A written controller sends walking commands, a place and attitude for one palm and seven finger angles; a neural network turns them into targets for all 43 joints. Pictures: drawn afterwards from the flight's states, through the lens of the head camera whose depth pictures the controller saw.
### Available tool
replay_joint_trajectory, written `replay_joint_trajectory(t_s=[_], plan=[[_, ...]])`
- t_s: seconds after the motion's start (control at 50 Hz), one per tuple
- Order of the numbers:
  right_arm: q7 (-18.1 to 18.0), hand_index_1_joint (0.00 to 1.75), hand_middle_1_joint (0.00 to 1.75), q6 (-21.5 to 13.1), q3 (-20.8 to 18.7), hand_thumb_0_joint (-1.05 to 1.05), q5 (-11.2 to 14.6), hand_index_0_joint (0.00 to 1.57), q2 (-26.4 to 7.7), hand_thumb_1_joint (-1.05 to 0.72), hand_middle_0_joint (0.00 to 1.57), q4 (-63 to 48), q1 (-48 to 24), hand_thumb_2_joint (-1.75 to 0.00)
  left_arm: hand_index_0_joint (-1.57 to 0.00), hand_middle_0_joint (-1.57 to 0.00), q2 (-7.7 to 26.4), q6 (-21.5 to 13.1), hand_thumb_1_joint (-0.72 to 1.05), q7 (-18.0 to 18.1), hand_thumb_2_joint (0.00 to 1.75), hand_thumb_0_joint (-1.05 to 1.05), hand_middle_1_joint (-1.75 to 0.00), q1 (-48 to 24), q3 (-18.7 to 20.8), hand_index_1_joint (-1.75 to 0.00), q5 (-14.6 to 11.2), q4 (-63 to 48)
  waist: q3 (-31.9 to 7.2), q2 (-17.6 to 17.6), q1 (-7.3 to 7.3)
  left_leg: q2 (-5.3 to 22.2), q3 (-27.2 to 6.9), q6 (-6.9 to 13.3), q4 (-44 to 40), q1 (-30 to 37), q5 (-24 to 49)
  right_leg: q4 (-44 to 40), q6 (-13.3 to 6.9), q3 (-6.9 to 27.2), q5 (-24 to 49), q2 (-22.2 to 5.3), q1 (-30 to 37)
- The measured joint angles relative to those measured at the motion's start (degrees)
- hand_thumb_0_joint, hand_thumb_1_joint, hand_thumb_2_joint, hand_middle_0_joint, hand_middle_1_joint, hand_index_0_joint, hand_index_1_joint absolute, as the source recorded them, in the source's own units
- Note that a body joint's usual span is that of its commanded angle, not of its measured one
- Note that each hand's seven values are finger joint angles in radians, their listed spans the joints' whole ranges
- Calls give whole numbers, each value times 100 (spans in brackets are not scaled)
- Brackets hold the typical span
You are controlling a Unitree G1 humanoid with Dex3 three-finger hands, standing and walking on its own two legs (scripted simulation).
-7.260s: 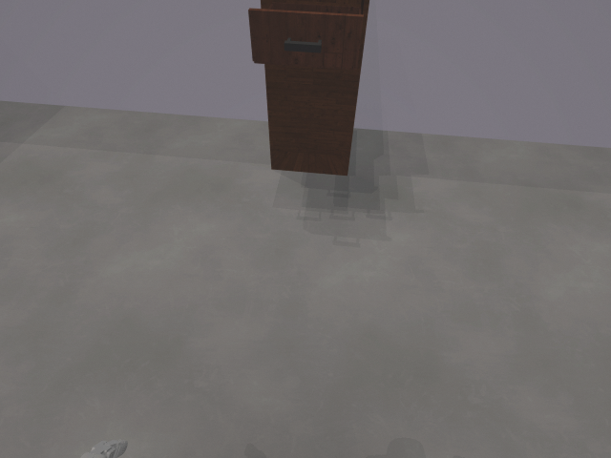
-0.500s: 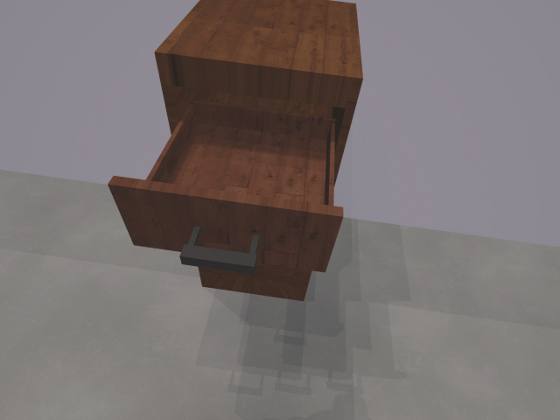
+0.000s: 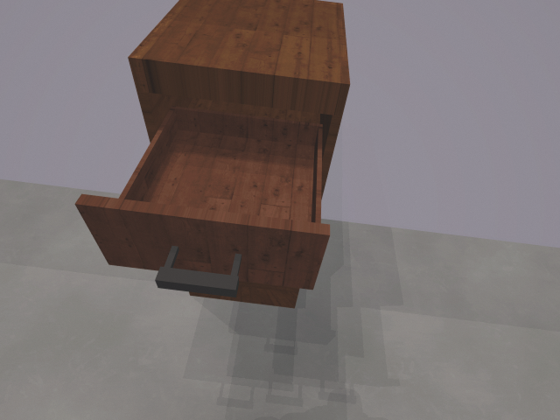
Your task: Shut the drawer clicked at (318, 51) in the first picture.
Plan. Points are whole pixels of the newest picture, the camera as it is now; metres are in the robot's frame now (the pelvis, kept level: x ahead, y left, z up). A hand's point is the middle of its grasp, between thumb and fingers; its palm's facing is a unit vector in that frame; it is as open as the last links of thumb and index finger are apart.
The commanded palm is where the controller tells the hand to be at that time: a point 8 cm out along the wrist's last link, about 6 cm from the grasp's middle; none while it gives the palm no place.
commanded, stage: come to a stop and stand still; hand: left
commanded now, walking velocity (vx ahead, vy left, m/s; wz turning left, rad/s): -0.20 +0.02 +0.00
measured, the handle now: (202, 269) +0.32 +0.15 +0.02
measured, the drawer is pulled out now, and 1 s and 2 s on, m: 0.30 0.30 0.30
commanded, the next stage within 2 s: look again from close up in 1.74 s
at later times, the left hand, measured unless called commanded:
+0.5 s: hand out of the picture +0.05 +0.14 -0.17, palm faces +0.02 -0.98 -0.22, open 7.3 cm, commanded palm none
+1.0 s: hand out of the picture +0.03 +0.19 -0.17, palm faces +0.03 -0.97 -0.23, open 7.3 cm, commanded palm none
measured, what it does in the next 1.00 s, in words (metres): steps on the spot: right foot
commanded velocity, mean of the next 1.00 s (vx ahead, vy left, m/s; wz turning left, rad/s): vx -0.04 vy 0.03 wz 0.00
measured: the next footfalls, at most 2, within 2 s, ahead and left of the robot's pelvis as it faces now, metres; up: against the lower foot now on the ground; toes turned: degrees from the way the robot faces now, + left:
right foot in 0.32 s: +0.07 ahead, -0.15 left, +0.00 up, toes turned -4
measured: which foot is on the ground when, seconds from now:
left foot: down 0.00-1.00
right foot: down 0.00-0.02, up 0.04-0.30, down 0.32-1.00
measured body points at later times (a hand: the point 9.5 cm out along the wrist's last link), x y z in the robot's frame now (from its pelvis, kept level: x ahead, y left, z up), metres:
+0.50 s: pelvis +0.01 -0.04 +0.00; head +0.02 -0.05 +0.45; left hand +0.05 +0.19 -0.15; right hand +0.02 -0.27 -0.16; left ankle +0.04 +0.08 -0.73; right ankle +0.03 -0.15 -0.73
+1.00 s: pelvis +0.02 +0.01 +0.00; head +0.01 +0.01 +0.45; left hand +0.03 +0.24 -0.15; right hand +0.03 -0.22 -0.15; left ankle +0.04 +0.08 -0.73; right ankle +0.03 -0.15 -0.73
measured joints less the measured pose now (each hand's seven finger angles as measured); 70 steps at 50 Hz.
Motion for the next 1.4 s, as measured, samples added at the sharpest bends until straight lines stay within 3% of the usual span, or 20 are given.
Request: replay_joint_trajectory(t_s=[0.02, 0.06, 0.1, 0.14, 0.22, 0.32, 0.44, 0.58, 0.74, 0.8, 0.88, 1.02, 1.4], plan=[[-27, 30, 30, -68, 1, 0, -12, 20, 16, -92, 20, -4, -29, -90, -20, -20, -11, 16, 91, -20, 90, 1, -30, -15, -7, -30, -17, 18, 24, -26, -26, -9, 31, 104, -113, 52, 311, 342, 3, 20, -174, -19, -116], [-85, 30, 30, -116, 24, 0, -20, 20, 82, -93, 20, -20, -85, -90, -20, -20, 4, 101, 91, -26, 90, 1, -30, -136, -19, -30, -20, 48, 83, -172, -20, -63, 162, 178, 54, 90, 192, 1414, -12, 156, -660, -105, -540], [-151, 30, 30, -124, 55, 0, -25, 21, 99, -94, 21, -31, -86, -90, -20, -20, 10, 182, 91, 1, 90, 1, -30, -315, -7, -30, 4, 26, 106, -202, -38, -62, 227, 170, -45, 227, 89, 2247, 3, 209, -844, -128, -969], [-198, 30, 30, -101, 84, 0, -21, 21, 84, -94, 21, 5, -71, -90, -20, -20, 14, 223, 91, 22, 90, 1, -30, -568, 19, -30, -11, -48, 146, -145, -79, -60, 181, 121, -267, 357, 182, 2414, 57, 189, -729, -182, -1216], [-205, 30, 30, 17, 99, 0, -17, 21, 44, -94, 21, 127, -85, -90, -20, -20, 90, 250, 93, 91, 90, 2, -30, -1000, 67, -30, 4, -245, 253, 13, -94, -17, 69, 71, -545, 503, 368, 1621, 155, 181, -204, -287, -1266], [-142, 30, 30, 150, 24, 0, 7, 21, 48, -94, 21, 104, -56, -90, -20, -20, 346, 202, 94, 69, 90, 2, -30, -1114, 169, -30, -17, -450, 273, 20, -88, 14, 87, -111, -258, 384, 237, 506, 141, 263, 682, -347, -961], [-38, 30, 30, 289, -55, 0, 31, 20, -44, -92, 20, 39, -24, -90, -20, -19, 257, 174, 92, 58, 90, 1, -30, -1163, 83, -30, -32, -461, 217, 263, -190, 37, -197, -207, -164, 294, -103, 492, 6, 144, 600, -217, -984], [4, 30, 30, 276, -10, 0, 27, 20, -17, -92, 20, 136, 178, -90, -21, -20, 233, 169, 93, 78, 90, 1, -30, -1251, 100, -30, -55, -509, 174, 147, -132, -9, -304, -255, -508, 501, 446, 340, 3, 104, 673, -208, -821], [20, 30, 30, 246, 52, 0, 2, 20, 19, -91, 20, 137, 330, -90, -21, -20, 247, 160, 93, 97, 90, 1, -30, -1192, 89, -30, -54, -473, 134, 98, -81, -38, -292, -165, -567, 477, 435, 69, 118, 106, 823, -232, -743], [10, 30, 30, 200, 54, 0, 3, 20, -54, -91, 20, -40, 255, -90, -20, -20, 203, 73, 92, 123, 90, 1, -30, -1101, -43, -30, -64, -378, 257, 214, -164, -59, -252, -111, -318, 376, 305, 193, 173, 149, 795, -265, -800], [19, 30, 30, 148, 46, 0, -2, 20, -79, -91, 20, -172, 307, -90, -21, -20, 193, 176, 91, 97, 90, 1, -30, -975, -70, -30, -59, -283, 140, 311, -244, -192, -232, 40, -202, 371, 199, 340, 250, 169, 650, -402, -803], [17, 30, 30, 152, 70, 1, -10, 20, -100, -93, 20, -137, 296, -90, -20, -20, 277, 162, 91, 118, 90, 1, -30, -898, -37, -30, -36, -362, 7, 275, -122, -362, -174, 189, -398, 495, 216, 243, 296, 227, 632, -554, -725], [-16, 30, 30, 19, 105, 0, 54, 20, -137, -92, 20, 42, -35, -90, -20, -20, 129, 115, 91, 105, 90, 1, -30, -946, -108, -30, -49, -155, 120, 119, -78, -387, -172, 170, -787, 879, 249, -159, 470, 224, 694, -561, -342]])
